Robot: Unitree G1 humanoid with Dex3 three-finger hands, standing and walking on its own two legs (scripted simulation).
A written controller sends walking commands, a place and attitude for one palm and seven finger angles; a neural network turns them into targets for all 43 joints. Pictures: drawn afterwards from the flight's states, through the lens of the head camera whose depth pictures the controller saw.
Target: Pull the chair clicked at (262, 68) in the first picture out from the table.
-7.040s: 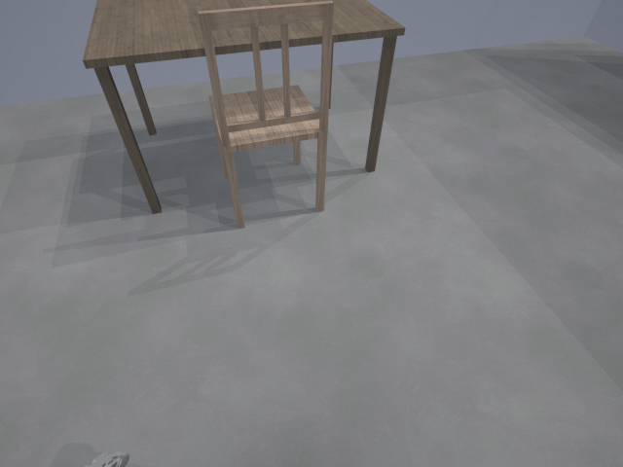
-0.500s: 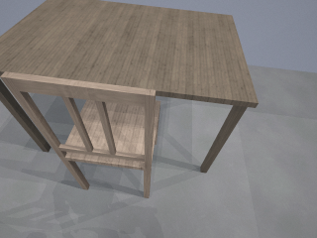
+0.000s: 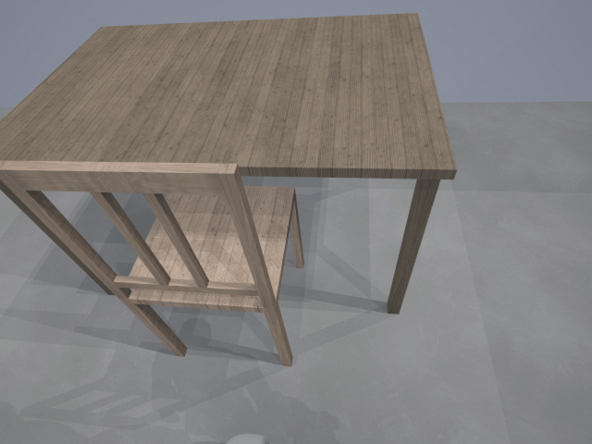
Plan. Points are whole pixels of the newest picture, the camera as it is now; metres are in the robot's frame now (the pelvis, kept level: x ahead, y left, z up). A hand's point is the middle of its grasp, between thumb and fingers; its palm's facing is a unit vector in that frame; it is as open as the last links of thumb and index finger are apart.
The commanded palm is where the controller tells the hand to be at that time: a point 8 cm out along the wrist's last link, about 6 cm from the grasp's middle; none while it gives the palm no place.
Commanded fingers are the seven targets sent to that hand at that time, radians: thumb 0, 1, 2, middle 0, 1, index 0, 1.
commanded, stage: come to a stop and stand still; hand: left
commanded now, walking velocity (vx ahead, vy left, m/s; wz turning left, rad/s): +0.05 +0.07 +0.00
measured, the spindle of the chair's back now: (137, 242) +0.48 +0.38 -0.09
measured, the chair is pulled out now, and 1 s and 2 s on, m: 0.00 0.00 0.00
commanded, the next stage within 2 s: look again from close up in 1.16 s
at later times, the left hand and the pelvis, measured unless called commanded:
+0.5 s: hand out of the picture -0.02 +0.24 -0.18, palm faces +0.04 -0.99 -0.16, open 7.4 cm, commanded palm none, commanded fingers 0.00 0.90 0.90 -0.20 -0.30 -0.20 -0.30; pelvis -0.01 +0.06 +0.00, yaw -1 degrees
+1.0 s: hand out of the picture +0.06 +0.20 -0.18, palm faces +0.07 -0.98 -0.21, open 7.2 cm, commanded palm none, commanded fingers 0.00 0.90 0.90 -0.20 -0.30 -0.20 -0.30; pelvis +0.03 +0.02 +0.00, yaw +1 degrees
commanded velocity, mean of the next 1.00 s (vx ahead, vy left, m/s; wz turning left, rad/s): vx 0.05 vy -0.05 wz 0.00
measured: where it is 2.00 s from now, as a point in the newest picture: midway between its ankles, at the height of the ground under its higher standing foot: outside the picture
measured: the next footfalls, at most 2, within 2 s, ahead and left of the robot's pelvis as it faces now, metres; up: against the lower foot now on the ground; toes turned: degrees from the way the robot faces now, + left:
left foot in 0.26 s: +0.03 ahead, +0.16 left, +0.00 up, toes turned +4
right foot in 0.64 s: +0.05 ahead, -0.01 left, +0.00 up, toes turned -3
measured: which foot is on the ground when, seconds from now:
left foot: up 0.00-0.24, down 0.26-1.00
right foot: down 0.00-0.26, up 0.28-0.62, down 0.64-1.00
